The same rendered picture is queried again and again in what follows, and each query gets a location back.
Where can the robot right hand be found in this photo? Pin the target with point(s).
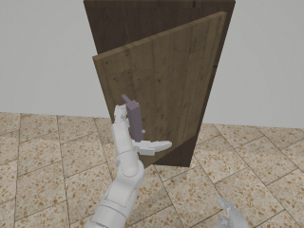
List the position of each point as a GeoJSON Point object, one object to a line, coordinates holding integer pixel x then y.
{"type": "Point", "coordinates": [236, 218]}

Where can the left robot forearm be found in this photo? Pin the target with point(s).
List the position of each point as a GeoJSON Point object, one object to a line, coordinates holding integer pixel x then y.
{"type": "Point", "coordinates": [120, 196]}

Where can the robot left hand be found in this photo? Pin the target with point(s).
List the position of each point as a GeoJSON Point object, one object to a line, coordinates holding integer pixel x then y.
{"type": "Point", "coordinates": [122, 140]}

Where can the handle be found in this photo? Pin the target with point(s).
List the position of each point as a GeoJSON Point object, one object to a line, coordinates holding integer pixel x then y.
{"type": "Point", "coordinates": [134, 115]}

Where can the cupboard door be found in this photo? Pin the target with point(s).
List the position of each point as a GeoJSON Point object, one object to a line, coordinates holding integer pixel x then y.
{"type": "Point", "coordinates": [168, 74]}

